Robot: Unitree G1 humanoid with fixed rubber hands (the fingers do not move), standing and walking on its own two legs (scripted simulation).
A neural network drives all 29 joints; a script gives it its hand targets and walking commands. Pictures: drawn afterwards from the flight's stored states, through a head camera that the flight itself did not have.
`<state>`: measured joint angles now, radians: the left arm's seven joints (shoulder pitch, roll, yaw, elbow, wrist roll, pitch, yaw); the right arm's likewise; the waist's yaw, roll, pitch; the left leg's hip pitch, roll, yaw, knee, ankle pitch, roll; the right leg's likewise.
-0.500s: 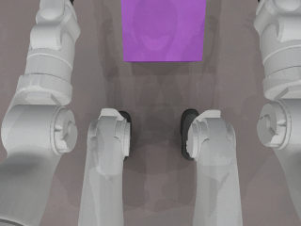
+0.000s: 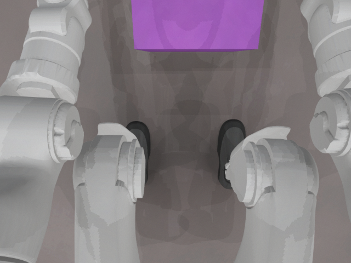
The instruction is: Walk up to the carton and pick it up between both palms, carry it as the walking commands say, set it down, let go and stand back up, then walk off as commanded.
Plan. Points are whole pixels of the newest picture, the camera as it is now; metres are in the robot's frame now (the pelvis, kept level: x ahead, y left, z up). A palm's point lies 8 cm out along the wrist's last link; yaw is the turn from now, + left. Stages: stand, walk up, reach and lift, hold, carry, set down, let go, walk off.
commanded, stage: reach and lift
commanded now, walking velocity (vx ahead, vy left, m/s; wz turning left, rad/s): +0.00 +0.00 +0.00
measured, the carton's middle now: out of the picture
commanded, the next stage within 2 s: none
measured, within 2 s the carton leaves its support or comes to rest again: leaves its support in 1.42 s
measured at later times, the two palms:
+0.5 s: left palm out of the picture +0.54 +0.17 -0.20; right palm out of the picture +0.56 -0.18 -0.20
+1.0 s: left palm out of the picture +0.55 +0.14 -0.21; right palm out of the picture +0.56 -0.17 -0.20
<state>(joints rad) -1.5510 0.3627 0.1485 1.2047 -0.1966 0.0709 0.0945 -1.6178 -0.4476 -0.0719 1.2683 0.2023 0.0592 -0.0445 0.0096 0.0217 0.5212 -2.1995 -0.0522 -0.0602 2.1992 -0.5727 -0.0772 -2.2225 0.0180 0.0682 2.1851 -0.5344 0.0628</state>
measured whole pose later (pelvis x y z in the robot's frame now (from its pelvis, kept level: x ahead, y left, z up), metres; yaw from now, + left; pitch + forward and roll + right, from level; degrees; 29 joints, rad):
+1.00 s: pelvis +0.01 +0.00 -0.01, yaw +0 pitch +33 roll +0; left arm -1.57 0.27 0.16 1.23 -0.12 0.06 0.12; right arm -1.62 -0.37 -0.05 1.28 0.17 0.05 -0.09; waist 0.00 0.02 0.51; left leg -2.22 -0.04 -0.06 2.23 -0.59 -0.07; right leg -2.24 0.01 0.06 2.22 -0.56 0.05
